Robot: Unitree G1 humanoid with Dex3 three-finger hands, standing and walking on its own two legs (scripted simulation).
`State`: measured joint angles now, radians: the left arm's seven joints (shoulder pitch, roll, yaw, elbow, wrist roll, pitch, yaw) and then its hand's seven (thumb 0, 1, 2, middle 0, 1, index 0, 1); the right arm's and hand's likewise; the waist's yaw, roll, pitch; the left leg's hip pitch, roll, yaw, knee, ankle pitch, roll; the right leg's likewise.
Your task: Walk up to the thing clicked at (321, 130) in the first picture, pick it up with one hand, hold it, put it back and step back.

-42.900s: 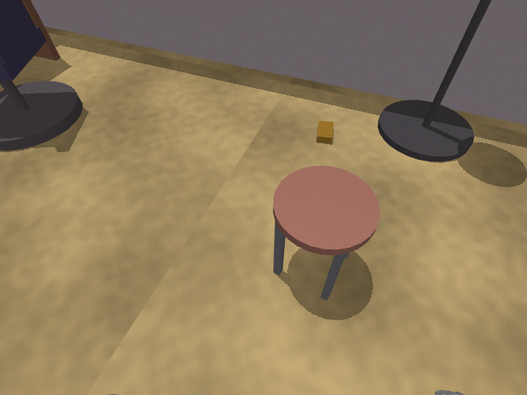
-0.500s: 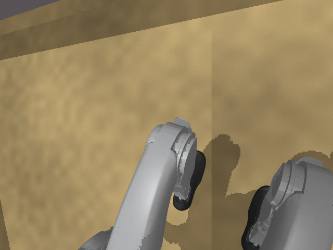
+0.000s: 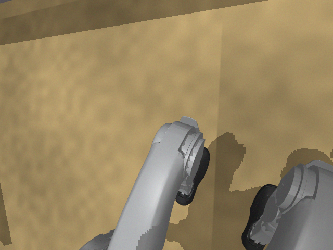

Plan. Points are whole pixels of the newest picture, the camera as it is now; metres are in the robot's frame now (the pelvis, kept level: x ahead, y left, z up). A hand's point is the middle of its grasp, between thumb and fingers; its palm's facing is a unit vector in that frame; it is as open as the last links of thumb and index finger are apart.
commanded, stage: rest palm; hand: right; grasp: from above
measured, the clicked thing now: out of the picture +0.49 -0.31 -0.31
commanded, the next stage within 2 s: close in 1.46 s
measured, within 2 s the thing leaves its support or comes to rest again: neither
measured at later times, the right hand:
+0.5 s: hand out of the picture +0.47 -0.28 -0.24, palm faces -0.15 +0.44 -0.89, open 14.1 cm
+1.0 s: hand out of the picture +0.48 -0.30 -0.27, palm faces -0.13 +0.44 -0.89, open 13.8 cm
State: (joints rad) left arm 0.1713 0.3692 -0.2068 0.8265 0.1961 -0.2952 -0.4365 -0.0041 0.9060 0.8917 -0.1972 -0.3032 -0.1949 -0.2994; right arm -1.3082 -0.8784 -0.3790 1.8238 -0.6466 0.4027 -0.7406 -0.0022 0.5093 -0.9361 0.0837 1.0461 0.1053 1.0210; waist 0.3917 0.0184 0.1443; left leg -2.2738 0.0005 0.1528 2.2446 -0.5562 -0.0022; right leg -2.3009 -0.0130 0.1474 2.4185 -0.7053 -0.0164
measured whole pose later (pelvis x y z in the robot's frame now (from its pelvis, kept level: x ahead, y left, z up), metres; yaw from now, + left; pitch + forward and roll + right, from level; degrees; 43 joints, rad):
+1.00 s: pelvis +0.00 -0.01 -0.01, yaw +4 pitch +30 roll +15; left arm 0.11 0.41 -0.35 0.71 0.22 -0.34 -0.48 0.00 0.92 0.90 -0.20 -0.30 -0.19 -0.30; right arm -1.36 -1.01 -0.30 1.87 -0.62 0.35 -0.81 0.00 0.49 -0.99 0.09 1.08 0.10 1.07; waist 0.47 0.11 0.24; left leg -2.25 0.00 0.22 2.28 -0.58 -0.02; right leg -2.32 0.00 0.22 2.51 -0.74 -0.02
